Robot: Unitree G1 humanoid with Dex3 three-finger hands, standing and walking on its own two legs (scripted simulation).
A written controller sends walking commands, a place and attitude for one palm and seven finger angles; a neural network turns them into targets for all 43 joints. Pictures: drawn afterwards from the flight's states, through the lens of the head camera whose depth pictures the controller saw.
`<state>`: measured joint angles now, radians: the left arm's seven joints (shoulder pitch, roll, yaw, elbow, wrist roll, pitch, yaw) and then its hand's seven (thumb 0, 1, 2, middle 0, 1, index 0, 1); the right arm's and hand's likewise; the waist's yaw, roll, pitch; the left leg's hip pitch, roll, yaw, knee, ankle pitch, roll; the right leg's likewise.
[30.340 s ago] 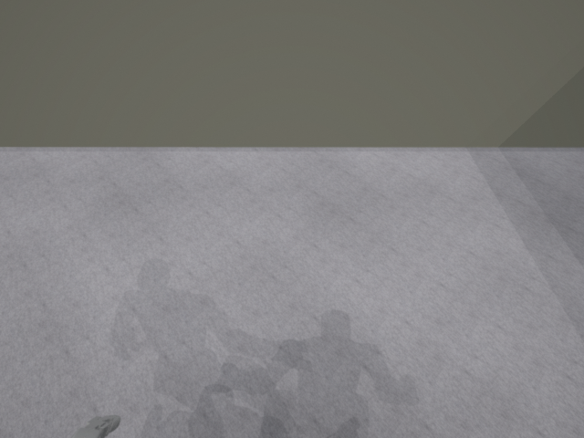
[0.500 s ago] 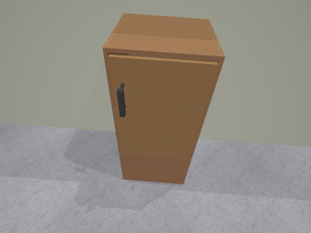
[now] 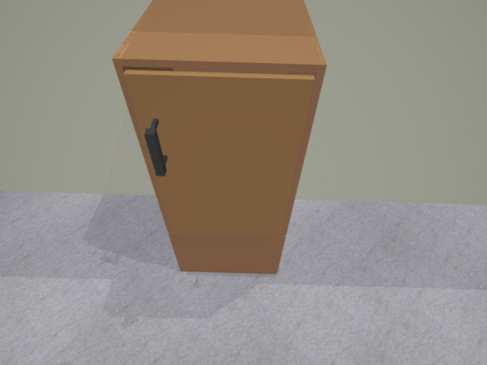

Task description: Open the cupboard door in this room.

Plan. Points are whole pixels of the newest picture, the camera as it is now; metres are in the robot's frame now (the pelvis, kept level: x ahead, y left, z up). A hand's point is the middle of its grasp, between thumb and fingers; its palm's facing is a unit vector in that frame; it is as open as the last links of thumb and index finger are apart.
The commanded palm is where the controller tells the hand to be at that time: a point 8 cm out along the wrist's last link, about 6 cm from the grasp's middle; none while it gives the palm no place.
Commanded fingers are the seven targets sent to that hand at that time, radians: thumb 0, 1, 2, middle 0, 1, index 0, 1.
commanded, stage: come to a stop and stand still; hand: left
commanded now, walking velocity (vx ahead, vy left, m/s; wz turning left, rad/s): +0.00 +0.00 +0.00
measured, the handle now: (158, 147) +0.57 +0.23 +0.01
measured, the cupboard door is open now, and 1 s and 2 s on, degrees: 0 0 0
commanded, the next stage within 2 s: look again from close up in 0.36 s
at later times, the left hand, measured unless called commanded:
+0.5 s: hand out of the picture +0.03 +0.17 -0.17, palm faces +0.01 -0.98 -0.18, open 7.3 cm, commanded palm none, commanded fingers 0.00 0.90 0.90 -0.20 -0.30 -0.20 -0.30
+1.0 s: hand out of the picture +0.01 +0.18 -0.17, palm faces +0.01 -0.98 -0.18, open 7.3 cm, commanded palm none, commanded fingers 0.00 0.90 0.90 -0.20 -0.30 -0.20 -0.30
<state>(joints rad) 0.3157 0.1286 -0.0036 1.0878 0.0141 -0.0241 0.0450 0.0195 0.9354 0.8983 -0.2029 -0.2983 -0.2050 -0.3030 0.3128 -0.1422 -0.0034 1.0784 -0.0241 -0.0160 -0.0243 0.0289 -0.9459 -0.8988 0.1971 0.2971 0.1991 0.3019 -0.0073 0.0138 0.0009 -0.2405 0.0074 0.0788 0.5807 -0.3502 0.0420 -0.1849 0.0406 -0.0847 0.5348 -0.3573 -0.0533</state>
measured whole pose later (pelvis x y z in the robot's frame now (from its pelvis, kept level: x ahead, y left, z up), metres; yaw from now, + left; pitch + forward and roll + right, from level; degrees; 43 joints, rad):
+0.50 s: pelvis +0.03 +0.00 +0.00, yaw -1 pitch +0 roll +0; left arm 0.31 0.15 -0.01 1.09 0.01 -0.02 0.05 0.01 0.91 0.90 -0.20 -0.30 -0.20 -0.30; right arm 0.27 -0.15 0.02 1.13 -0.01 -0.02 -0.04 0.01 -0.93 -0.90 0.20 0.30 0.20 0.30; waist 0.00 -0.02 0.01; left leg -0.15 -0.01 0.10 0.49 -0.35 0.04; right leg -0.11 0.02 -0.06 0.48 -0.37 -0.04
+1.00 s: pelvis +0.01 +0.01 +0.01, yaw -1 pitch +0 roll +0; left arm 0.31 0.14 -0.01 1.11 0.01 -0.01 0.04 0.00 0.91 0.90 -0.20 -0.30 -0.20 -0.30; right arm 0.29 -0.13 0.02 1.16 -0.01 -0.03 -0.04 0.01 -0.91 -0.90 0.20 0.30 0.20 0.30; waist 0.00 -0.02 0.02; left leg -0.14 -0.04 0.11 0.45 -0.31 0.06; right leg -0.12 0.00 -0.05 0.46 -0.34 -0.03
